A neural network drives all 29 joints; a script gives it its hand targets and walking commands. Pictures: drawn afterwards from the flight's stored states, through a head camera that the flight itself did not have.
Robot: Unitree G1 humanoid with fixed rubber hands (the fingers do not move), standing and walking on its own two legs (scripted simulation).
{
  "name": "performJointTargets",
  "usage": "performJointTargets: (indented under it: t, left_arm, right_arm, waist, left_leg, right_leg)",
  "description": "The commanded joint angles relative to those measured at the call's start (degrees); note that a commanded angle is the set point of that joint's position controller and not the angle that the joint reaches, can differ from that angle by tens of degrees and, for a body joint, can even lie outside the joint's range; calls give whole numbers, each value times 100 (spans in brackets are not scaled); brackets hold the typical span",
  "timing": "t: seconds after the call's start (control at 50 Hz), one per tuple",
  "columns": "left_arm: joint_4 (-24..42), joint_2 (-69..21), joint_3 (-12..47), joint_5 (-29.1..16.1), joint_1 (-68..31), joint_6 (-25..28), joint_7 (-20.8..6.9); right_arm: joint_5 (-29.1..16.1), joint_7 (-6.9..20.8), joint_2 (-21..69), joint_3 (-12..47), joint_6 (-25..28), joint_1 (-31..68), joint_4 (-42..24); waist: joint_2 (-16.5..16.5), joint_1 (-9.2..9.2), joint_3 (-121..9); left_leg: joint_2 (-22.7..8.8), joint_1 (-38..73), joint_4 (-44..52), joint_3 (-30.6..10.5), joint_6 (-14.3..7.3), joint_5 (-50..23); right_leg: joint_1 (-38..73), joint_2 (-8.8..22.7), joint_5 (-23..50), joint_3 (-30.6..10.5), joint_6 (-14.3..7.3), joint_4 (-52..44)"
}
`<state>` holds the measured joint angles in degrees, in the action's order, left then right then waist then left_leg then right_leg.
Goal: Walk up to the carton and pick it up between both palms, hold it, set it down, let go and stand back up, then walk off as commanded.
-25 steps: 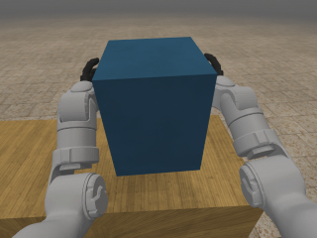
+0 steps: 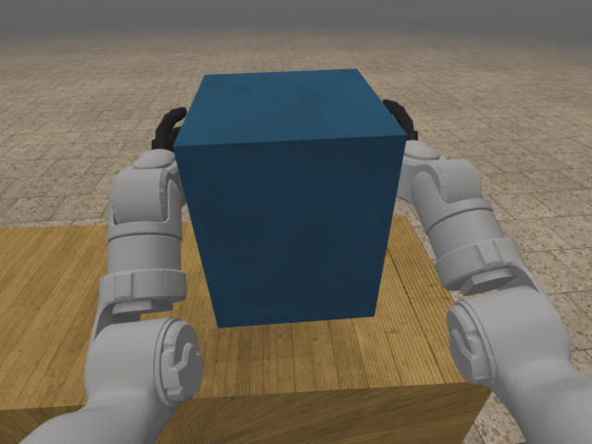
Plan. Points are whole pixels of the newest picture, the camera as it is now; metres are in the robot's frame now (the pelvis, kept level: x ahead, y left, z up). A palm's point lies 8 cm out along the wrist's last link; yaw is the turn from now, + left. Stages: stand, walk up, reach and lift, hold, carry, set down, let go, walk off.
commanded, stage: hold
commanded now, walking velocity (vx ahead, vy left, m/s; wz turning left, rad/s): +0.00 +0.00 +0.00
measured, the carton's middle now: (289, 195) +0.36 +0.00 +0.24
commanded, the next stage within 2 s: none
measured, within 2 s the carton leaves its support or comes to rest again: neither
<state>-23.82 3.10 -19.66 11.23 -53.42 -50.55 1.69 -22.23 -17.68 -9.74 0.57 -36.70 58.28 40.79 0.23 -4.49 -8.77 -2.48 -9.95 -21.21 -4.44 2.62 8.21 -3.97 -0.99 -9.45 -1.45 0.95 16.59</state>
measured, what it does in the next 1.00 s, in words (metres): stands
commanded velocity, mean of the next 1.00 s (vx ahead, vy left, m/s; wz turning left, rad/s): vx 0.00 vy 0.00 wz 0.00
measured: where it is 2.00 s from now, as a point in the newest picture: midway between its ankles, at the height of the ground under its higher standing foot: outside the picture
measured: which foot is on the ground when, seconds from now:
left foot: down 0.00-1.00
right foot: down 0.00-1.00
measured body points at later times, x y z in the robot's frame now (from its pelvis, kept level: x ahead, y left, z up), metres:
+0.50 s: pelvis +0.00 +0.00 +0.00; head -0.08 +0.01 +0.44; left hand +0.39 +0.15 +0.27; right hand +0.39 -0.15 +0.28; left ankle +0.04 +0.14 -0.75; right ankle +0.00 -0.13 -0.75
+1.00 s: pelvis +0.00 +0.00 +0.00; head -0.08 +0.01 +0.44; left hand +0.39 +0.15 +0.28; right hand +0.39 -0.15 +0.28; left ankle +0.04 +0.14 -0.75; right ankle +0.00 -0.13 -0.75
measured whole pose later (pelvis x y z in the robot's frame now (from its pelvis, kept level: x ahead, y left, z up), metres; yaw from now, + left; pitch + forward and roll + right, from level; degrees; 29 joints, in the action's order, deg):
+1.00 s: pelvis +0.00 +0.00 +0.00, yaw +0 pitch -3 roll -1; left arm -22.4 2.9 -19.2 11.0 -52.3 -50.7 2.1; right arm -22.9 -17.9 -10.0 1.4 -36.9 57.4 39.8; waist 0.2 -4.8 -8.8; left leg -2.4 -9.7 -21.2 -4.8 2.6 8.4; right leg -3.5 -1.2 -9.4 -1.7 0.9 16.2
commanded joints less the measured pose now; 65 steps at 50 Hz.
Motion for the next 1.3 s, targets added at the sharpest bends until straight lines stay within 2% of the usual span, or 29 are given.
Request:
performJointTargets:
  t: [0.0,0.06,0.1,0.14,0.18,0.22,0.26,0.3,0.36,0.4,0.44,0.58,0.6,0.62,0.64,0.68,0.76,0.82,0.92,0.96,1.0,1.06,1.12,1.14,1.16,1.22,1.24,1.26,1.28]
  left_arm:
    - [1030,-3565,2338,-1084,-4465,627,-816]
    - [1016,-3479,2267,-1036,-4489,599,-810]
    - [1063,-3531,2304,-1034,-4506,607,-813]
    - [1170,-3659,2523,-1135,-4552,605,-775]
    - [971,-3482,2207,-946,-4450,577,-781]
    - [1126,-3542,2333,-1065,-4701,639,-811]
    - [1323,-3646,2479,-1142,-4496,636,-797]
    - [1185,-3587,2426,-1043,-4424,589,-782]
    - [1204,-3485,2310,-1058,-4547,615,-806]
    - [932,-3595,2406,-1009,-4561,596,-801]
    - [995,-3531,2286,-999,-4524,618,-820]
    - [1262,-3603,2459,-1108,-4489,597,-802]
    - [1095,-3521,2350,-947,-4324,569,-799]
    - [1201,-3664,2441,-980,-4416,562,-764]
    - [1233,-3522,2304,-1009,-4315,558,-799]
    - [926,-3526,2202,-937,-4274,539,-829]
    - [1222,-3574,2486,-1073,-4559,582,-845]
    - [1245,-3584,2465,-1105,-4672,627,-794]
    - [1204,-3628,2411,-1036,-4406,592,-785]
    - [1010,-3540,2363,-1061,-4508,579,-807]
    - [1069,-3552,2377,-1012,-4663,598,-805]
    - [1082,-3532,2263,-1037,-4402,593,-796]
    - [885,-3474,2240,-952,-4362,571,-801]
    - [900,-3502,2244,-946,-4301,555,-830]
    - [892,-3490,2205,-948,-4312,541,-860]
    - [1228,-3560,2409,-1093,-4604,636,-847]
    - [1174,-3546,2400,-1058,-4502,630,-820]
    - [1372,-3581,2472,-1143,-4527,641,-799]
    - [1240,-3470,2347,-980,-4506,590,-776]
  right_arm:
    - [-1038,765,3986,1489,217,4913,-2106]
    - [-1034,770,3798,1387,123,4643,-1808]
    - [-1079,785,3835,1464,201,4945,-2083]
    - [-1066,776,3777,1464,228,5003,-2217]
    - [-1014,798,3799,1404,175,4930,-1828]
    - [-1053,796,3966,1476,225,5057,-2013]
    - [-1176,768,4009,1583,257,5023,-2417]
    - [-1106,756,3857,1514,209,5009,-2276]
    - [-1082,747,3951,1531,155,4756,-2058]
    - [-988,774,3786,1356,190,5131,-2033]
    - [-1030,739,4032,1508,199,5000,-2223]
    - [-1109,716,3903,1502,149,4785,-2189]
    - [-1134,735,3835,1555,157,4918,-2171]
    - [-1105,759,3696,1446,177,4897,-2078]
    - [-1124,755,3868,1557,153,4716,-2047]
    - [-1058,771,3784,1512,192,5001,-2150]
    - [-1096,727,3881,1453,163,4851,-2185]
    - [-1078,754,3915,1561,197,5049,-2345]
    - [-1124,747,3860,1553,203,4955,-2350]
    - [-1044,736,3820,1425,132,4859,-2040]
    - [-1063,781,3844,1406,179,5000,-1977]
    - [-1148,752,3881,1592,185,5062,-2317]
    - [-1038,749,3849,1477,165,4993,-2145]
    - [-987,734,3728,1402,145,4829,-2016]
    - [-1019,732,3836,1468,132,4885,-2054]
    - [-1104,725,3997,1514,195,4990,-2242]
    - [-1150,729,4008,1594,203,5156,-2372]
    - [-1194,712,3933,1646,202,4986,-2509]
    - [-1181,700,3841,1570,131,4828,-2144]
  waist:
    - [90,-25,-2448]
    - [230,-140,-2188]
    - [236,-32,-2433]
    - [339,-145,-2438]
    - [186,6,-2128]
    - [99,8,-2340]
    - [107,-15,-2659]
    - [281,-40,-2412]
    - [50,-66,-2278]
    - [240,-64,-2129]
    - [34,0,-2352]
    - [335,-117,-2593]
    - [192,28,-2417]
    - [411,-44,-2437]
    - [93,-29,-2313]
    - [14,-9,-2112]
    - [257,-137,-2407]
    - [178,-14,-2470]
    - [206,-30,-2491]
    - [276,-118,-2220]
    - [297,-33,-2352]
    - [79,46,-2458]
    - [61,-2,-2132]
    - [77,-126,-2056]
    - [23,-56,-2100]
    - [122,-51,-2528]
    - [156,75,-2574]
    - [201,-68,-2755]
    - [340,-25,-2457]
  left_leg:
    - [476,1100,61,317,69,-1095]
    - [452,1110,94,300,133,-1144]
    - [467,1107,68,322,116,-1084]
    - [466,1153,10,303,161,-1242]
    - [443,1009,100,301,91,-1073]
    - [463,983,101,325,54,-963]
    - [479,1213,-41,309,108,-1455]
    - [481,1182,-25,312,98,-1428]
    - [485,1149,49,316,76,-1119]
    - [454,1047,104,298,107,-886]
    - [524,1062,75,347,15,-993]
    - [473,1268,-26,322,174,-1475]
    - [447,1206,18,292,129,-1344]
    - [421,1230,34,267,183,-1359]
    - [436,1157,49,282,117,-1356]
    - [444,1046,92,305,70,-1070]
    - [492,1123,3,329,133,-1247]
    - [503,1139,33,317,108,-1130]
    - [463,1205,-8,311,136,-1329]
    - [480,1126,80,314,136,-1028]
    - [456,1065,78,313,129,-1024]
    - [482,1181,4,280,67,-1297]
    - [478,998,93,313,54,-998]
    - [476,1048,71,324,105,-1061]
    - [471,1044,81,309,55,-1137]
    - [490,1094,32,337,99,-1232]
    - [504,1144,-12,342,76,-1348]
    - [500,1326,-82,296,115,-1556]
    - [512,1250,-32,305,142,-1403]
  right_leg:
    - [272,-402,967,154,262,-178]
    - [199,-409,945,163,250,-193]
    - [260,-410,850,142,229,-190]
    - [221,-419,1023,169,223,-195]
    - [211,-441,760,178,226,-212]
    - [192,-417,673,148,244,-210]
    - [384,-426,1255,144,269,-144]
    - [244,-430,1140,145,260,-172]
    - [240,-397,937,145,277,-211]
    - [22,-409,561,147,227,-260]
    - [225,-357,871,146,307,-248]
    - [326,-410,1258,153,255,-141]
    - [266,-454,1033,173,257,-183]
    - [208,-468,964,188,180,-171]
    - [306,-449,1082,185,245,-180]
    - [215,-428,802,151,238,-254]
    - [344,-397,1107,127,266,-190]
    - [193,-408,858,172,259,-212]
    - [299,-426,1127,129,231,-182]
    - [137,-416,771,166,264,-238]
    - [188,-434,693,153,206,-213]
    - [281,-445,976,128,263,-190]
    - [151,-424,766,143,268,-241]
    - [165,-409,873,150,259,-238]
    - [252,-413,972,141,262,-231]
    - [358,-421,1067,144,257,-168]
    - [319,-449,1085,129,271,-154]
    - [420,-431,1360,121,276,-144]
    - [297,-426,1152,146,273,-180]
